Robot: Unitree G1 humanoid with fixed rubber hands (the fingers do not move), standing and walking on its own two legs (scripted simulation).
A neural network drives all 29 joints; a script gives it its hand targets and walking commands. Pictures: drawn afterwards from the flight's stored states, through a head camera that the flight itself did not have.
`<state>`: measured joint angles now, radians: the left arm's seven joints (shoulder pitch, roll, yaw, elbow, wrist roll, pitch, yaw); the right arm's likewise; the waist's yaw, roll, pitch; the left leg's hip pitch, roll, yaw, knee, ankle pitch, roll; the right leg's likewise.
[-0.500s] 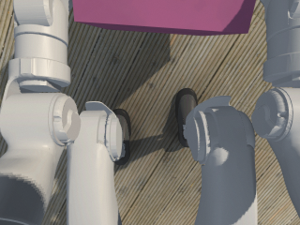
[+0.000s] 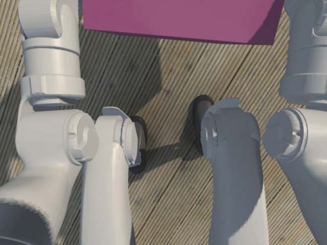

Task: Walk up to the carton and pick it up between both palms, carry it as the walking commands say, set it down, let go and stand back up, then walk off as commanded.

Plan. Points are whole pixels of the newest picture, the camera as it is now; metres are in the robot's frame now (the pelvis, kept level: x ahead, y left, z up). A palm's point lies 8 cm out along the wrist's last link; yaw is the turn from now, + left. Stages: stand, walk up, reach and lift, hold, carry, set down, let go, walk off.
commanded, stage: reach and lift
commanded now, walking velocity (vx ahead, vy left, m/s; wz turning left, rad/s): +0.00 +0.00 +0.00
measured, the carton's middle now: out of the picture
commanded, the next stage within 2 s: none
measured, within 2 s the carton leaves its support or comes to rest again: neither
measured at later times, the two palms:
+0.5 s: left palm out of the picture +0.56 +0.11 -0.05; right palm out of the picture +0.52 -0.24 -0.05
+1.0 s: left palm out of the picture +0.53 +0.12 +0.02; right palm out of the picture +0.50 -0.23 +0.02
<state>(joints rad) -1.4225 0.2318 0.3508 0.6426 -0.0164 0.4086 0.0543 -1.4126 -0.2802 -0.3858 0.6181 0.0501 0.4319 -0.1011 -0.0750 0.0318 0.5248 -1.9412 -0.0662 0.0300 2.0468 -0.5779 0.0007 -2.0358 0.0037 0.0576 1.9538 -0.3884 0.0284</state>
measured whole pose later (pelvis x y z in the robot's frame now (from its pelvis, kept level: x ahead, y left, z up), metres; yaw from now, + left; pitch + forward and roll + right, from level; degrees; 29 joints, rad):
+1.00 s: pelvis -0.01 +0.00 +0.10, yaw -1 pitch +21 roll +1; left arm -1.22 0.19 0.36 0.50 0.03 0.47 -0.01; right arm -1.22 -0.17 -0.39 0.41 -0.04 0.52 -0.09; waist -0.07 0.02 0.53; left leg -1.56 -0.07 0.01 1.70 -0.51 0.00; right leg -1.64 0.00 0.05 1.62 -0.34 0.02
